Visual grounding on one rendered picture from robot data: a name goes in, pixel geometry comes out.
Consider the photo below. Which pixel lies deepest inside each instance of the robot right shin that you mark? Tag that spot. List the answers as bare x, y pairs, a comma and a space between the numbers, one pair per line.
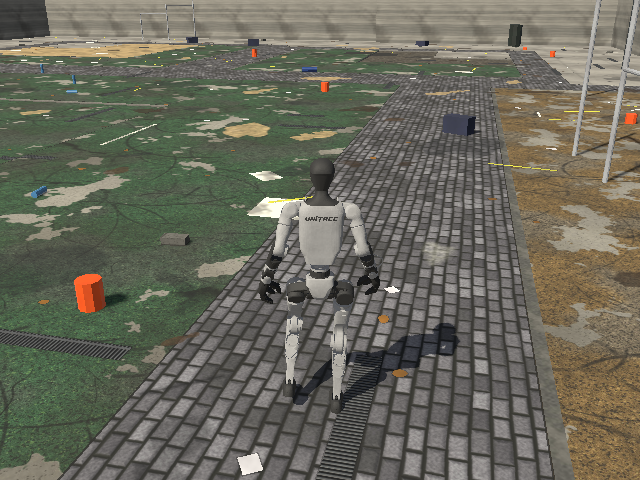
338, 368

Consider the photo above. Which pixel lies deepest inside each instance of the left robot forearm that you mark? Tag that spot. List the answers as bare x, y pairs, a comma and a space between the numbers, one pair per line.
271, 266

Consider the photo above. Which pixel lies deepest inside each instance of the right robot upper arm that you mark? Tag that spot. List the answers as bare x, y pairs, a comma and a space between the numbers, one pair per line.
352, 211

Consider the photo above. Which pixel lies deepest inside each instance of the left robot foot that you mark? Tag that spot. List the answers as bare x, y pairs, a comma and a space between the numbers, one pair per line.
289, 389

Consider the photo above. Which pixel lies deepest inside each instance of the robot left hand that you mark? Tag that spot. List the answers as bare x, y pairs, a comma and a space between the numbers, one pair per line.
263, 288

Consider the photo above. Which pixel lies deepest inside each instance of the right robot forearm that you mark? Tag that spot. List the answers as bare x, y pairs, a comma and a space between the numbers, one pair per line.
369, 264

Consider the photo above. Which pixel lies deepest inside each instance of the left robot upper arm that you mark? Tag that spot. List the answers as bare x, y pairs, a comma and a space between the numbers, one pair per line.
289, 211

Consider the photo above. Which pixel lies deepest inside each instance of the robot right hand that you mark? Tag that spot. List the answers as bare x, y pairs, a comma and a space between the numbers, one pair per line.
365, 280

